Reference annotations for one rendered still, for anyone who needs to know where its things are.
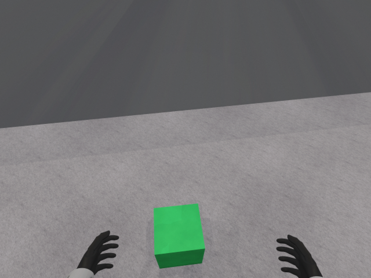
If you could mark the right robot hand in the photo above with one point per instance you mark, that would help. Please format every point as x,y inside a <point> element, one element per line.
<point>303,260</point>

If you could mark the carton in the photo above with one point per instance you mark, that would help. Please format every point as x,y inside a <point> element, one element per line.
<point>178,236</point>

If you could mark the left robot hand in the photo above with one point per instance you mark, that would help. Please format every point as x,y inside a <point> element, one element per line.
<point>93,255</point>

